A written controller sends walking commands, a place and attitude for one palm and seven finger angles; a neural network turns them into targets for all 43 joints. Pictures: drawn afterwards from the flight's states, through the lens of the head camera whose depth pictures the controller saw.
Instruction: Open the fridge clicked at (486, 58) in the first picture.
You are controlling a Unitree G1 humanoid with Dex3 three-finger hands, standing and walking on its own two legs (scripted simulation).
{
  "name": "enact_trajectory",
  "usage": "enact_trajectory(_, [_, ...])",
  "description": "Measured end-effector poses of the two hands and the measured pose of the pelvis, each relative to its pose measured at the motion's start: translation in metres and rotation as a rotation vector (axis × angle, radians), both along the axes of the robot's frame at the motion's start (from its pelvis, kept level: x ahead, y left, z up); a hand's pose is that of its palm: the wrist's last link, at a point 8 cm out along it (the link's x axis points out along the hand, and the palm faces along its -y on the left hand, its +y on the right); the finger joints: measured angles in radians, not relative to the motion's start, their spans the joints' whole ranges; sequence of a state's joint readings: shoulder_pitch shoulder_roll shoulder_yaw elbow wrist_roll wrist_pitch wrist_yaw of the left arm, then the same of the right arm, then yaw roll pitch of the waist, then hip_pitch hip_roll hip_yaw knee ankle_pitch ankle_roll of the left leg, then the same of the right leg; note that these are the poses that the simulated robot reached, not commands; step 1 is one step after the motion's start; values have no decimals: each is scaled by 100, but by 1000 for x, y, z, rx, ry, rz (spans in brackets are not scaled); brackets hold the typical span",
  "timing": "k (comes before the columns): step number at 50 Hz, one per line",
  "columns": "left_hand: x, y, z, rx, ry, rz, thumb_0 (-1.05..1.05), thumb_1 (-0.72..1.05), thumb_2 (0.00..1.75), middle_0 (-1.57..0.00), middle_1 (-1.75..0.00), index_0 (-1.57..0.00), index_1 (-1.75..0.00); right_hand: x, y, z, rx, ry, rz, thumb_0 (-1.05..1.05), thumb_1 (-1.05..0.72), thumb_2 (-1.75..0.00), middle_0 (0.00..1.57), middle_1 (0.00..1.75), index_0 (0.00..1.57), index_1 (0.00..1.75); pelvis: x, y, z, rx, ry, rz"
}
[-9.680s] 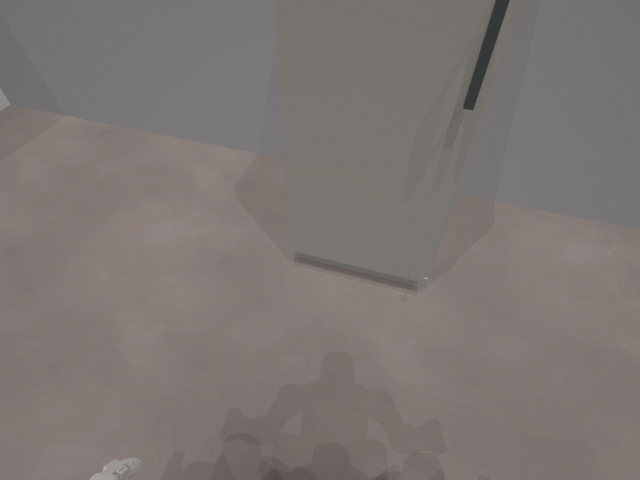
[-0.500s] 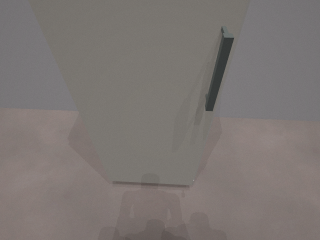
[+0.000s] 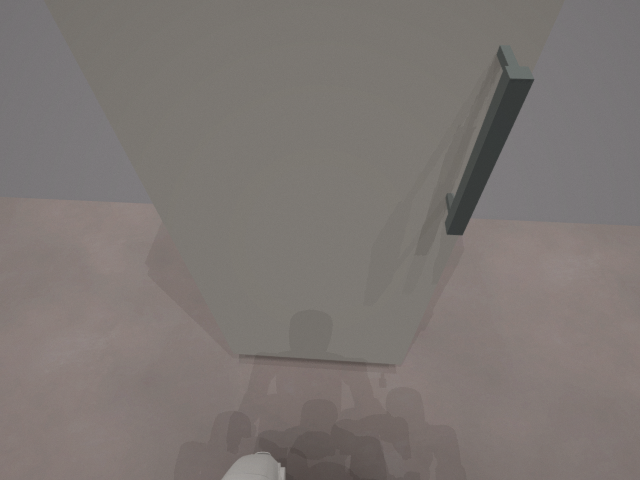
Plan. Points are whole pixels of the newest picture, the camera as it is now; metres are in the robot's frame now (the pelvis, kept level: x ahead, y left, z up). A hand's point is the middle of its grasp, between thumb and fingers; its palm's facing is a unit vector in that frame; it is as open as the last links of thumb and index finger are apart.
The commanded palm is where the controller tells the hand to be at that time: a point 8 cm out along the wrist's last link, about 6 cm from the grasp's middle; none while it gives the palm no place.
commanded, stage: come to a stop and stand still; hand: right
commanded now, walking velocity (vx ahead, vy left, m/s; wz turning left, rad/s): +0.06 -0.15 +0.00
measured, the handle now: (476, 153) +0.46 -0.16 +0.16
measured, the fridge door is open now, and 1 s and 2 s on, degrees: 0 0 0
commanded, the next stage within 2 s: look again from close up in 1.80 s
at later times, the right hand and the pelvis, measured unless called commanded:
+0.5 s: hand out of the picture -0.04 -0.17 -0.17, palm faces +0.12 +0.97 -0.23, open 7.4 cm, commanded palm none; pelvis -0.03 +0.02 +0.00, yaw -2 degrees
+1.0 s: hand out of the picture -0.05 -0.20 -0.17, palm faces +0.03 +0.98 -0.19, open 7.3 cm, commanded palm none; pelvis -0.05 -0.03 +0.00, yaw -1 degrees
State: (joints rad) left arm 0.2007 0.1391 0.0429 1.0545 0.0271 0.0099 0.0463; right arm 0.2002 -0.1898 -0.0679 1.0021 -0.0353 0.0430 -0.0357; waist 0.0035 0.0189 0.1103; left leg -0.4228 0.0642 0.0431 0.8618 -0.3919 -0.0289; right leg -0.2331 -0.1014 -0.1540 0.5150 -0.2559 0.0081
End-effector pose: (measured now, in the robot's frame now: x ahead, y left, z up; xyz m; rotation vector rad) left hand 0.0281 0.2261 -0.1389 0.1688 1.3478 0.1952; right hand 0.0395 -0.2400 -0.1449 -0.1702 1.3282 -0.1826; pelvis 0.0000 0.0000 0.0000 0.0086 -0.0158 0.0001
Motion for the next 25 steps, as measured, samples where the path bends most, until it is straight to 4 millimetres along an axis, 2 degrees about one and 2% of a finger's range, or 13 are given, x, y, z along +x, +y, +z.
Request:
enact_trajectory(3, [-4, 18, -15, -36, 5, 7, 1, 93, 90, -20, -30, -20, -30, 17, 7, 6, -52, -72, 18, 1, -92, -90, 20, 30, 19, 30, -1, 19, -8, -18, -1, 1])
enact_trajectory(6, [-6, 35, -30, -66, 8, 21, 0, 92, 90, -20, -30, -20, -30, 21, 21, 7, -80, -101, 36, 1, -92, -90, 20, 30, 19, 30, -3, 34, -17, -34, 0, -1])
enact_trajectory(12, [-8, 52, -18, -79, 23, -12, 0, 91, 90, -20, -30, -20, -30, 9, 51, 20, -42, -106, 13, 0, -91, -90, 20, 30, 19, 30, -8, 46, -3, -51, 7, -18])
enact_trajectory(15, [-5, 56, -9, -68, 23, -34, 0, 91, 90, -20, -30, -20, -30, -5, 52, 22, -41, -99, -19, 0, -92, -90, 20, 30, 20, 30, -11, 48, 3, -60, 15, -24])
enact_trajectory(19, [3, 56, 0, -44, 7, -69, 0, 91, 90, -20, -30, -20, -30, -33, 47, 20, -31, -61, -50, 0, -92, -90, 21, 30, 20, 30, -18, 44, 6, -64, 20, -33])
enact_trajectory(25, [19, 35, 10, -7, -69, -119, 0, 91, 90, -19, -30, -20, -30, -86, 25, 5, 4, 36, -98, 0, -91, -90, 21, 30, 20, 30, -32, 22, 3, -44, 22, -38])
